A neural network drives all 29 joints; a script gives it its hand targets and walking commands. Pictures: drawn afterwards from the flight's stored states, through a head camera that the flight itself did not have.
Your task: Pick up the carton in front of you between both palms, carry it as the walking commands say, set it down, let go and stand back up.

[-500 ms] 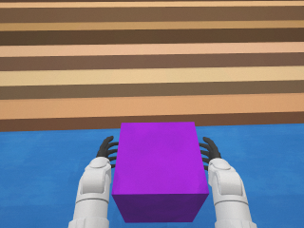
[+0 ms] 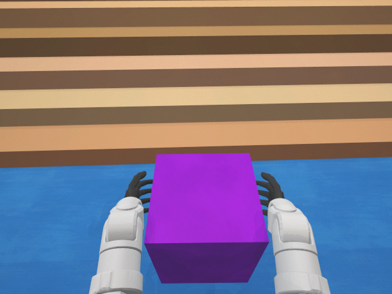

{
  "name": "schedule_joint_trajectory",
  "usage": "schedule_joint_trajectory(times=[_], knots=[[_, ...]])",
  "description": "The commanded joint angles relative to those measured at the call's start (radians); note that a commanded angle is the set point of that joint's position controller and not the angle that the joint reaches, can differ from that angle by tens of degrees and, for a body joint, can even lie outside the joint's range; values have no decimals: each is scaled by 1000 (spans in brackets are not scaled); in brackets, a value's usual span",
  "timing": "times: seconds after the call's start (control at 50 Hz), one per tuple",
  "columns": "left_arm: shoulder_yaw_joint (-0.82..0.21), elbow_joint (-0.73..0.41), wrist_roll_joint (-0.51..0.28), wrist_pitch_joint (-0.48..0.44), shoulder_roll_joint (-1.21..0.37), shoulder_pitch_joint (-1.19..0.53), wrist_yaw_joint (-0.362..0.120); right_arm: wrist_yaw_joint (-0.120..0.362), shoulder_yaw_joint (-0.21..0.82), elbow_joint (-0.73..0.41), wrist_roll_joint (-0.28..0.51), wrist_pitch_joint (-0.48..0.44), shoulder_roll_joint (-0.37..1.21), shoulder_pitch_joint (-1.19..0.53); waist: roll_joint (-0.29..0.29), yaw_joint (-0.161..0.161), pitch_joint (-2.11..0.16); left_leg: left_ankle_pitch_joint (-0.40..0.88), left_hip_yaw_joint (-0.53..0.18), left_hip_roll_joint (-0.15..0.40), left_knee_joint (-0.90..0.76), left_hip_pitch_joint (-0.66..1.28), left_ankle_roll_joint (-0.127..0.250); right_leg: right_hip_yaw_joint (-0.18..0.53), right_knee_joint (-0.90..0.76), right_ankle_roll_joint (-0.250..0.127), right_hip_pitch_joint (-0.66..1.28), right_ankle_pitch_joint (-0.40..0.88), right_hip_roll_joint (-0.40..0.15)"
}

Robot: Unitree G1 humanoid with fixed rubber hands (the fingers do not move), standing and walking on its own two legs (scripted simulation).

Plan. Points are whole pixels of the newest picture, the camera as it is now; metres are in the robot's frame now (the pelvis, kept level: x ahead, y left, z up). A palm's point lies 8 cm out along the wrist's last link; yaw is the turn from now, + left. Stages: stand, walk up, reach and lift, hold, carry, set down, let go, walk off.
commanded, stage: hold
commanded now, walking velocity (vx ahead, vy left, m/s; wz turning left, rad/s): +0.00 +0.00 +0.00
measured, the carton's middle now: (203, 220) +0.30 +0.00 -0.02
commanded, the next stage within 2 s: carry in 0.12 s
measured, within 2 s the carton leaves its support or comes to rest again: neither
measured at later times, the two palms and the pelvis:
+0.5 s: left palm (146, 170) +0.38 +0.13 +0.06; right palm (275, 172) +0.37 -0.17 +0.07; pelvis +0.10 -0.01 -0.02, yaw +1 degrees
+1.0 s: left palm (159, 104) +0.63 +0.13 +0.09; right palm (256, 103) +0.64 -0.17 +0.09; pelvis +0.37 -0.03 +0.00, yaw +0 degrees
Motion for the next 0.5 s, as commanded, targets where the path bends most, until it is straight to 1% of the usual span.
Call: schedule_joint_trajectory(times=[0.0, 0.08, 0.1, 0.12, 0.14, 0.16, 0.18, 0.22, 0.24, 0.26, 0.3, 0.32, 0.34, 0.36, 0.38, 0.4, 0.42, 0.44, 0.46, 0.48], knots=[[-554, -18, -276, -28, -918, -497, -247, 239, 546, -24, 272, -30, 922, -505, 1, 0, -221, 107, 77, -67, -57, 61, -1, -74, -68, 3, 15, 111, 64], [-559, -32, -280, -27, -917, -476, -244, 238, 551, -38, 276, -29, 920, -485, 2, 1, -228, 140, 76, -68, -57, 69, -2, -73, -68, 5, 26, 145, 67], [-568, -47, -289, -25, -912, -483, -240, 235, 565, -60, 288, -27, 912, -499, 0, 1, -237, 28, 49, 110, 38, -62, 10, -31, 28, -8, -91, 19, -110], [-571, -55, -296, -24, -913, -489, -237, 230, 563, -58, 289, -25, 916, -490, -3, 1, -264, -176, 22, 100, 15, -80, 16, -4, 4, -19, -117, -176, -101], [-597, -79, -313, -20, -916, -485, -233, 225, 582, -88, 302, -22, 916, -489, 1, 0, -243, -381, 17, 96, -6, -134, 21, 0, -13, -22, -176, -379, -92], [-619, -108, -327, -15, -913, -496, -228, 219, 604, -118, 317, -16, 916, -501, 3, 0, -224, -496, 13, 95, -8, -170, 28, -3, -8, -25, -216, -488, -86], [-639, -138, -340, -9, -911, -509, -223, 214, 624, -148, 330, -8, 913, -513, 10, 0, -209, -498, 13, 104, 0, -188, 33, -11, 9, -28, -240, -484, -87], [-693, -199, -376, 20, -902, -503, -209, 200, 676, -202, 364, 21, 901, -506, 24, 1, -251, -391, 23, 121, 21, -175, 41, -55, 65, -32, -238, -348, -86], [-723, -233, -397, 41, -892, -495, -202, 193, 702, -232, 381, 41, 891, -492, 35, 1, -284, -366, 15, 133, 26, -163, 49, -74, 98, -31, -236, -299, -85], [-748, -265, -418, 67, -880, -492, -196, 185, 726, -264, 398, 67, 878, -482, 50, -2, -305, -381, -3, 150, 20, -157, 60, -89, 125, -29, -247, -293, -84], [-791, -325, -461, 130, -857, -500, -184, 169, 766, -328, 430, 129, 845, -480, 82, -5, -287, -453, -41, 185, -6, -164, 82, -111, 147, -28, -298, -331, -85], [-804, -344, -481, 164, -846, -506, -179, 162, 778, -349, 446, 162, 829, -483, 97, -5, -267, -443, -46, 196, -2, -181, 91, -127, 143, -26, -302, -317, -88], [-813, -358, -499, 198, -833, -501, -175, 154, 788, -365, 459, 195, 811, -478, 90, -2, -253, -389, -23, 190, 21, -205, 89, -136, 128, -27, -279, -287, -95], [-821, -372, -516, 229, -827, -488, -171, 147, 799, -383, 475, 226, 802, -469, 48, 1, -249, -313, 30, 167, 81, -241, 77, -113, 101, -35, -235, -257, -119], [-824, -385, -527, 256, -822, -459, -165, 143, 816, -414, 496, 256, 806, -467, -57, 7, -261, -222, 113, 129, 204, -291, 53, -32, 78, -60, -171, -178, -172], [-822, -398, -536, 281, -813, -420, -158, 141, 830, -435, 518, 284, 817, -457, -177, 13, -281, -162, 199, 85, 351, -398, 22, 67, 48, -102, -52, -50, -229], [-818, -412, -537, 303, -808, -379, -150, 142, 840, -465, 544, 310, 823, -448, -241, 20, -264, -246, 257, 45, 362, -513, -4, 149, 25, -148, 38, 107, -278], [-818, -446, -538, 323, -810, -371, -141, 147, 852, -493, 572, 332, 836, -455, -241, 19, -245, -294, 287, 39, 298, -552, -10, 171, 41, -175, 77, 259, -303], [-824, -492, -544, 343, -815, -378, -133, 152, 861, -514, 597, 350, 850, -451, -193, 11, -256, -272, 299, 31, 205, -483, -7, 124, 93, -169, 62, 345, -292], [-829, -534, -551, 360, -817, -383, -128, 155, 864, -525, 615, 364, 864, -429, -123, -3, -306, -198, 297, 33, 93, -259, 6, 15, 174, -128, -54, 331, -250]])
